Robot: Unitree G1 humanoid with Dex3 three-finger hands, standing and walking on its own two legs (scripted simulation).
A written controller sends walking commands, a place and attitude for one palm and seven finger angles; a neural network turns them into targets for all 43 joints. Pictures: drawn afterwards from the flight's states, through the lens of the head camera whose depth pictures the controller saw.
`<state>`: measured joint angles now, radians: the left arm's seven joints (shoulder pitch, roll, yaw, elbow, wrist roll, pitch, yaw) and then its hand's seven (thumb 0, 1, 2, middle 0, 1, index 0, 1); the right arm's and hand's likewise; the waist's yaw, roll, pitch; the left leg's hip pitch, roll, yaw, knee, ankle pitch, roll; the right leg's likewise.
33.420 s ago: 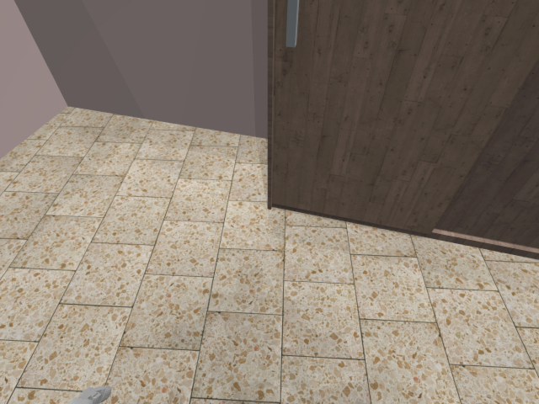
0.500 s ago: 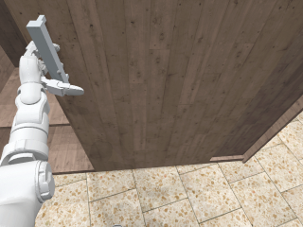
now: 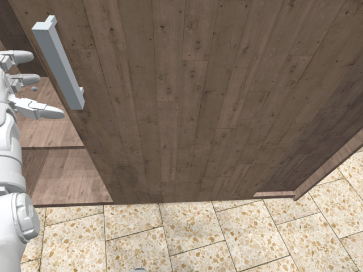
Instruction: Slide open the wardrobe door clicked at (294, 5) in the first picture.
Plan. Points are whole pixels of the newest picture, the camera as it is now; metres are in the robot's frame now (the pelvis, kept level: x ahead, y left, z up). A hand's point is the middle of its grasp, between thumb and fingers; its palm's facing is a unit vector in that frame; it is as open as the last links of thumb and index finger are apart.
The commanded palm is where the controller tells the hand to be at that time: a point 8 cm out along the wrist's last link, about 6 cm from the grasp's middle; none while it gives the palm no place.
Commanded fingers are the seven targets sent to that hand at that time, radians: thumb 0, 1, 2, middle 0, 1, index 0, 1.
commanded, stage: slip the hand off the handle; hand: left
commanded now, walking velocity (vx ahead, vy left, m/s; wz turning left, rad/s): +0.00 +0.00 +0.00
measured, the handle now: (65, 66) +0.50 +0.26 +0.18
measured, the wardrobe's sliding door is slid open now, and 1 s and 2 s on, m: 0.45 0.45 0.45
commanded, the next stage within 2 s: draw the hand back to the body in 0.90 s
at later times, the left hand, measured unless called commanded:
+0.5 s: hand (32, 98) +0.42 +0.31 +0.16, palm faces +0.31 -0.94 -0.15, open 14.6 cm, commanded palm +0.36 +0.35 +0.16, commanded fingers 0.00 -0.55 0.20 -0.25 -1.15 -0.25 -1.15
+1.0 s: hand (14, 134) +0.33 +0.31 +0.16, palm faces +0.36 -0.92 -0.15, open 14.6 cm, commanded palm +0.29 +0.34 +0.16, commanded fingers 0.00 -0.55 0.20 -0.25 -1.15 -0.25 -1.15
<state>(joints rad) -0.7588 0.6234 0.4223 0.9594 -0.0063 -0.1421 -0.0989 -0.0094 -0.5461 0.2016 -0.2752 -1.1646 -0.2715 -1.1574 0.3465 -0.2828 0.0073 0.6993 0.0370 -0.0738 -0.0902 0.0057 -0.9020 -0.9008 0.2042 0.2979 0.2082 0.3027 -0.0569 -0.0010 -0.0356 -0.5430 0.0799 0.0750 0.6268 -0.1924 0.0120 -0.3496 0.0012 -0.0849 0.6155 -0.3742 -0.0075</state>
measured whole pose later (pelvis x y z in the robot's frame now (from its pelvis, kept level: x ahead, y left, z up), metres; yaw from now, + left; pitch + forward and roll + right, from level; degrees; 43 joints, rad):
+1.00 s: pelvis -0.01 +0.00 +0.00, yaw +1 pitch +2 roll -1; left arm -0.30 0.47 0.41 0.43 -0.15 0.00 -0.14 -0.01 -0.55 0.20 -0.26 -1.15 -0.26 -1.15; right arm 0.24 -0.26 0.05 0.64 0.06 -0.13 -0.13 0.01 -0.90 -0.90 0.20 0.30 0.21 0.30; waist 0.03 0.04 -0.05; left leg -0.44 0.07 0.06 0.59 -0.17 0.01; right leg -0.24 0.00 -0.10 0.58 -0.37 -0.01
